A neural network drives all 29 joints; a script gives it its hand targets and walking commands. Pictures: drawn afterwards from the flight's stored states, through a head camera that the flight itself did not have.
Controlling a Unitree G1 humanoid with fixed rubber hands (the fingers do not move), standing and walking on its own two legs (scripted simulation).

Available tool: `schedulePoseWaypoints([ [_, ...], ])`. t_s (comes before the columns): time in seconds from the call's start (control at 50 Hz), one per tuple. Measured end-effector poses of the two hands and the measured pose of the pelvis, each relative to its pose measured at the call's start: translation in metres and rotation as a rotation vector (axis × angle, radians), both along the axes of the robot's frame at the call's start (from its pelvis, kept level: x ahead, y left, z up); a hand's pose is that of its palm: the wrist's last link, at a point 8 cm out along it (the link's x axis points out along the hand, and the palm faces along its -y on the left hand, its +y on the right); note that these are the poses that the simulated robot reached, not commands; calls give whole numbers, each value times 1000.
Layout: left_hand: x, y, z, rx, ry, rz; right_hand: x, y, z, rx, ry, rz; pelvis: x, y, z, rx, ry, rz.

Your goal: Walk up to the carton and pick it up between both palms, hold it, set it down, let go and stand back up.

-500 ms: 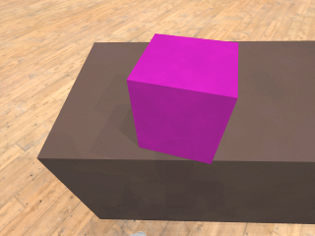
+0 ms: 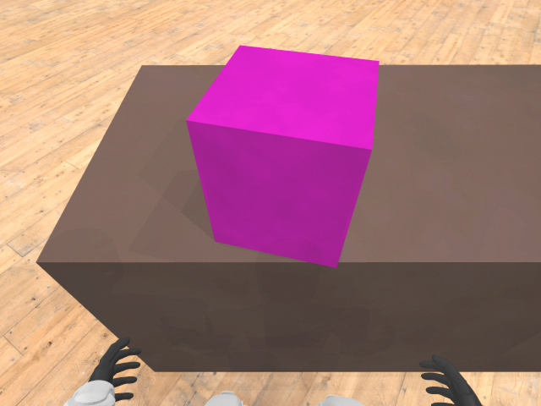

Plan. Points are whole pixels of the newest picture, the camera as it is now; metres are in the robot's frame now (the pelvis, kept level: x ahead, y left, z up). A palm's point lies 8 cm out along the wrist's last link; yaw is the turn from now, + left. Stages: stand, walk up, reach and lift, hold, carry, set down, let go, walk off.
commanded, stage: reach and lift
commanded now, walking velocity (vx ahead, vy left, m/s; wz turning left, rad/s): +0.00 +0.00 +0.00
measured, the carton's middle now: (289, 159) +0.46 -0.01 +0.12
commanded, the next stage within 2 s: none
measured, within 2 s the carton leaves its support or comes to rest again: neither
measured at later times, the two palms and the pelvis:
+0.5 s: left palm out of the picture +0.14 +0.28 -0.02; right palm out of the picture +0.13 -0.23 -0.02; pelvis -0.01 -0.01 +0.04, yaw +0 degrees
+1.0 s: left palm (93, 351) +0.21 +0.25 +0.04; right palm (464, 350) +0.19 -0.21 +0.05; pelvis +0.02 +0.01 +0.05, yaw -1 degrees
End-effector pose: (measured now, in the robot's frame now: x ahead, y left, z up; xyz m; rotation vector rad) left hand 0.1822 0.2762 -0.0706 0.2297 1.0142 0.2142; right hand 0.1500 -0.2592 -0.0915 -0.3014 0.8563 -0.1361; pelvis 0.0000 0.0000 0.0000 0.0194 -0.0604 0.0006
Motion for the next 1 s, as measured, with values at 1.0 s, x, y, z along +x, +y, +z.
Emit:
schedulePoseWaypoints([
  [1.0, 24, -25, 107, -129, -340, -201, 44, 53, 146, 143, -355, -195, 20, 13, 53, 6, 53, -23],
])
